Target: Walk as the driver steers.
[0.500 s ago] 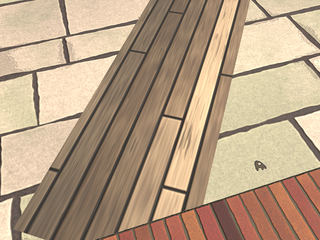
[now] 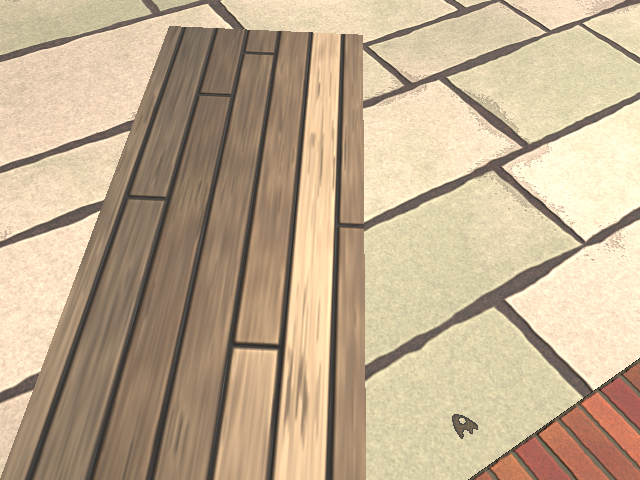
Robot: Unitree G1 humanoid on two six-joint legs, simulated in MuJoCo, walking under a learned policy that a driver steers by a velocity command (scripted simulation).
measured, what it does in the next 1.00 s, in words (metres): walks ahead, turning left: right foot, then left foot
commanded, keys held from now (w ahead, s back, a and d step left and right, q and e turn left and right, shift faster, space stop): w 0.14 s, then w+q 0.06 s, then q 0.80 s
